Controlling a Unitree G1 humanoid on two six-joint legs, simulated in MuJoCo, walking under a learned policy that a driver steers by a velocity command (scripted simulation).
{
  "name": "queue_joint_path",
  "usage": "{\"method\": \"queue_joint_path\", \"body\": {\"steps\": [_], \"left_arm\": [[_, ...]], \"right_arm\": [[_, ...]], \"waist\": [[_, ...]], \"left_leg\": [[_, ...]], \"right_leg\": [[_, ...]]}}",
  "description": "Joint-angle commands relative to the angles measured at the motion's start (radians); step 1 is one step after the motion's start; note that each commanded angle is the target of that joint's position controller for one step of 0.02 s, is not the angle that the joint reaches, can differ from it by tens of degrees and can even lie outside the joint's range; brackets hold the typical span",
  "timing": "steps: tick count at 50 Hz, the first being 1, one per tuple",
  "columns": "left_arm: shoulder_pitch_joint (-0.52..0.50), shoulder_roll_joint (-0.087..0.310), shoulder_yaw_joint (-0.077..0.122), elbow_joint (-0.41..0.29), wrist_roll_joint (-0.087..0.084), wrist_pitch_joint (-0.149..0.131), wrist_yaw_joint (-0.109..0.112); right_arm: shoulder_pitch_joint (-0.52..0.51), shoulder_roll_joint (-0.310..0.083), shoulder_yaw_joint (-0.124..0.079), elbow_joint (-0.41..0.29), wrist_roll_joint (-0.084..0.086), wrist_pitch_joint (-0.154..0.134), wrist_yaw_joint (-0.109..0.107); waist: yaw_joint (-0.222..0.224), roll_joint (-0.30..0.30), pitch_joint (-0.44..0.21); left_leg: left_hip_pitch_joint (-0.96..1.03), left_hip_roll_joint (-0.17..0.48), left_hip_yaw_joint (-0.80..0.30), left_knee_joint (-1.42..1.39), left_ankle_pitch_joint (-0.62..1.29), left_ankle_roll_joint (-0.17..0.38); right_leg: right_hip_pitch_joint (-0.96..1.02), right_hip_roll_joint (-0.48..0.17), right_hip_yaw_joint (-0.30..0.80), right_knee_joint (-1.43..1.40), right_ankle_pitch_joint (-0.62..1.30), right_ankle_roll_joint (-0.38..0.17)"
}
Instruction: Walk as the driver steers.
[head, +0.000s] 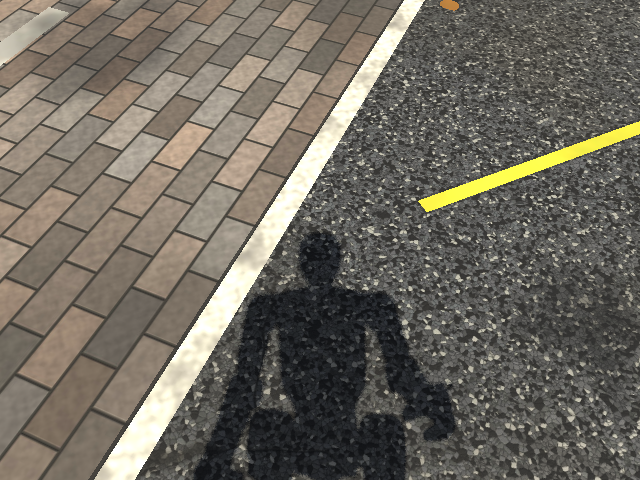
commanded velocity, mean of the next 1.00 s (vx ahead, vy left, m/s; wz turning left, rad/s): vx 0.27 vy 0.00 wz -0.52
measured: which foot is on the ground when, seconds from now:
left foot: down 0.00-0.36, up 0.38-0.90, down 0.92-1.00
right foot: up 0.00-0.36, down 0.38-0.90, up 0.92-1.00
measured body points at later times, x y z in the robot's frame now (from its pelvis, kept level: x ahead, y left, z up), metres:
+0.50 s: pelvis +0.17 -0.02 -0.01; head +0.20 -0.04 +0.44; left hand +0.33 +0.21 -0.13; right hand +0.18 -0.28 -0.15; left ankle +0.13 +0.11 -0.64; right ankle +0.24 -0.08 -0.73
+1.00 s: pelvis +0.25 -0.01 +0.01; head +0.26 +0.01 +0.46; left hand +0.49 +0.17 -0.11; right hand +0.18 -0.29 -0.10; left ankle +0.29 +0.10 -0.73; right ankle +0.23 -0.10 -0.69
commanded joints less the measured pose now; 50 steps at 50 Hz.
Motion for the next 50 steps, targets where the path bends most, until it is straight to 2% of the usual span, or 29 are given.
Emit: {"method": "queue_joint_path", "body": {"steps": [1,4,5,9,11,14,17,18,19,20,21,22,23,24,25,27,29,31,35,39,42,43,44,45,46,47,48,49,50], "left_arm": [[0.047,0.047,0.018,-0.04,0.022,0.017,-0.014],[0.02,0.032,0.026,-0.061,0.022,0.045,-0.018],[-0.001,0.03,0.026,-0.073,0.021,0.05,-0.018],[-0.147,0.016,0.012,-0.139,0.015,0.052,-0.027],[-0.203,0.01,0.003,-0.163,0.017,0.052,-0.03],[-0.199,0.033,0.006,-0.181,0.029,0.051,-0.029],[-0.109,0.076,0.024,-0.172,0.036,0.042,-0.025],[-0.036,0.09,0.033,-0.156,0.039,0.029,-0.019],[0.018,0.179,0.057,-0.161,0.042,0.015,-0.009],[-0.015,0.291,0.087,-0.177,0.025,0.029,0.0],[0.005,0.281,0.089,-0.192,-0.018,0.049,-0.001],[-0.072,0.232,0.079,-0.209,-0.013,0.064,0.005],[-0.133,0.177,0.061,-0.217,-0.008,0.076,0.01],[-0.159,0.148,0.053,-0.222,-0.008,0.081,0.014],[-0.175,0.133,0.049,-0.229,-0.006,0.082,0.017],[-0.163,0.153,0.053,-0.233,0.005,0.071,0.009],[-0.153,0.182,0.063,-0.237,0.005,0.065,0.004],[-0.143,0.199,0.068,-0.244,0.005,0.068,0.001],[-0.092,0.224,0.078,-0.245,0.009,0.067,-0.005],[-0.084,0.236,0.083,-0.256,0.013,0.063,-0.01],[-0.128,0.238,0.086,-0.281,0.014,0.066,-0.019],[-0.166,0.233,0.086,-0.296,0.013,0.069,-0.023],[-0.216,0.225,0.086,-0.315,0.011,0.073,-0.024],[-0.255,0.198,0.082,-0.337,0.011,0.072,-0.02],[-0.215,0.113,0.062,-0.345,-0.004,0.063,-0.014],[-0.201,0.085,0.047,-0.368,0.004,0.049,-0.015],[-0.235,0.152,0.053,-0.382,0.03,0.04,-0.026],[-0.219,0.185,0.062,-0.369,0.035,0.038,-0.042],[-0.181,0.191,0.066,-0.345,0.035,0.04,-0.054]], "right_arm": [[0.109,-0.042,-0.005,0.008,0.011,-0.019,-0.01],[0.165,-0.071,-0.007,0.025,0.018,-0.043,-0.022],[0.174,-0.081,-0.008,0.025,0.017,-0.045,-0.024],[0.174,-0.078,0.0,0.019,0.019,-0.029,-0.039],[0.204,-0.095,-0.003,0.025,0.021,-0.02,-0.05],[0.226,-0.116,-0.012,0.031,0.02,-0.004,-0.062],[0.203,-0.139,-0.027,0.015,0.02,0.017,-0.069],[0.188,-0.149,-0.032,0.006,0.022,0.026,-0.065],[0.208,-0.162,-0.038,-0.018,0.026,0.03,-0.058],[0.289,-0.059,-0.02,-0.062,0.029,0.043,-0.048],[0.258,-0.083,-0.018,-0.064,0.006,0.06,-0.044],[0.193,-0.086,-0.019,-0.081,0.01,0.067,-0.043],[0.137,-0.091,-0.022,-0.091,0.009,0.067,-0.045],[0.117,-0.108,-0.028,-0.102,-0.002,0.071,-0.048],[0.138,-0.107,-0.029,-0.099,-0.012,0.083,-0.048],[0.164,-0.085,-0.024,-0.097,-0.012,0.101,-0.042],[0.137,-0.084,-0.022,-0.114,-0.013,0.104,-0.03],[0.079,-0.105,-0.025,-0.142,-0.016,0.104,-0.022],[0.015,-0.116,-0.025,-0.172,-0.01,0.09,-0.019],[-0.003,-0.118,-0.02,-0.194,-0.005,0.07,-0.016],[0.04,-0.122,-0.015,-0.2,0.007,0.054,-0.016],[0.088,-0.124,-0.014,-0.191,0.017,0.049,-0.02],[0.172,-0.121,-0.014,-0.169,0.024,0.044,-0.028],[0.273,-0.148,-0.021,-0.142,0.022,0.038,-0.043],[0.299,-0.235,-0.037,-0.138,0.013,0.031,-0.061],[0.221,-0.306,-0.046,-0.186,-0.008,0.031,-0.068],[0.154,-0.295,-0.053,-0.185,-0.023,0.031,-0.066],[0.11,-0.229,-0.037,-0.193,-0.008,0.022,-0.055],[0.09,-0.202,-0.029,-0.197,0.003,0.013,-0.043]], "waist": [[-0.012,0.086,-0.012],[0.018,0.07,-0.003],[0.022,0.079,-0.007],[0.004,0.129,0.005],[-0.021,0.126,-0.009],[-0.023,0.132,-0.042],[0.012,0.127,-0.089],[0.054,0.083,-0.129],[0.084,-0.042,-0.193],[-0.005,-0.217,-0.267],[0.034,-0.075,-0.348],[0.018,-0.028,-0.222],[-0.003,0.017,-0.105],[-0.021,0.014,-0.066],[-0.039,-0.009,-0.071],[-0.048,-0.011,-0.124],[-0.039,-0.031,-0.146],[-0.022,-0.076,-0.122],[0.007,-0.076,-0.104],[0.01,-0.089,-0.101],[-0.023,-0.097,-0.093],[-0.055,-0.094,-0.088],[-0.11,-0.075,-0.075],[-0.16,-0.037,-0.057],[-0.139,0.183,-0.07],[-0.098,0.224,-0.069],[-0.049,0.146,0.001],[-0.02,0.104,0.027],[-0.006,0.107,0.024]], "left_leg": [[0.147,0.286,-0.276,-0.333,0.025,0.061],[0.147,0.279,-0.126,-0.279,0.539,0.057],[0.153,0.274,-0.08,-0.263,0.644,0.053],[0.141,0.216,0.057,-0.231,0.707,0.027],[0.183,0.226,0.08,-0.2,0.731,0.03],[0.266,0.267,0.085,-0.103,0.789,0.039],[0.299,0.29,0.083,0.123,0.845,0.035],[0.269,0.273,0.098,0.296,0.749,0.007],[0.12,0.206,0.108,0.567,0.398,-0.047],[-0.191,-0.01,0.062,0.896,-0.514,-0.098],[-0.222,0.019,-0.137,0.934,-0.483,-0.102],[-0.266,0.05,-0.152,0.923,-0.409,-0.105],[-0.28,0.072,-0.156,0.842,-0.333,-0.106],[-0.265,0.086,-0.16,0.769,-0.278,-0.109],[-0.224,0.086,-0.158,0.726,-0.241,-0.113],[-0.187,0.071,-0.156,0.681,-0.203,-0.119],[-0.198,0.079,-0.165,0.603,-0.173,-0.13],[-0.237,0.076,-0.167,0.525,-0.167,-0.145],[-0.261,0.062,-0.173,0.405,-0.157,-0.154],[-0.206,0.033,-0.173,0.307,-0.193,-0.133],[-0.047,-0.005,-0.168,0.181,-0.263,-0.1],[0.062,-0.023,-0.16,0.097,-0.262,-0.081],[0.206,-0.033,-0.142,-0.045,-0.192,-0.06],[0.379,-0.002,-0.143,-0.179,-0.158,-0.045],[0.471,0.234,-0.376,-0.289,-0.354,-0.024],[0.423,0.467,-0.724,-0.383,-0.57,0.047],[0.277,0.483,-0.764,-0.396,-0.648,0.103],[0.235,0.414,-0.662,-0.395,-0.592,0.085],[0.236,0.34,-0.531,-0.392,-0.472,0.052]], "right_leg": [[-0.21,-0.091,0.054,0.041,0.095,0.004],[-0.233,-0.073,0.021,0.026,0.125,0.03],[-0.252,-0.07,0.006,0.005,0.151,0.037],[-0.235,-0.05,-0.069,-0.257,0.299,0.047],[-0.202,-0.031,-0.106,-0.375,0.347,0.042],[-0.161,-0.007,-0.127,-0.446,0.291,0.015],[-0.064,0.04,-0.134,-0.524,0.179,-0.041],[0.033,0.052,-0.12,-0.63,0.265,-0.065],[0.197,-0.087,0.067,-0.681,0.675,-0.12],[0.402,-0.378,0.439,-0.627,1.27,-0.322],[0.36,-0.39,0.5,-0.707,1.012,-0.373],[0.237,-0.357,0.441,-0.76,0.743,-0.345],[0.119,-0.294,0.384,-0.815,0.579,-0.287],[0.063,-0.24,0.338,-0.838,0.507,-0.236],[0.026,-0.198,0.297,-0.849,0.477,-0.208],[0.025,-0.159,0.282,-0.855,0.427,-0.186],[0.035,-0.129,0.319,-0.904,0.109,-0.173],[0.047,-0.125,0.382,-0.954,-0.113,-0.161],[0.095,-0.137,0.459,-0.98,-0.194,-0.149],[0.083,-0.126,0.497,-0.965,-0.23,-0.149],[-0.028,-0.098,0.508,-0.941,-0.25,-0.145],[-0.106,-0.078,0.499,-0.93,-0.246,-0.13],[-0.204,-0.038,0.474,-0.892,-0.251,-0.096],[-0.347,0.031,0.415,-0.812,-0.273,-0.029],[-0.476,0.121,0.256,-0.495,-0.266,0.019],[-0.586,0.18,0.137,-0.261,-0.155,0.037],[-0.596,0.069,0.151,-0.173,-0.039,0.032],[-0.561,0.045,0.16,-0.137,0.033,0.039],[-0.536,0.047,0.141,-0.101,0.088,0.057]]}}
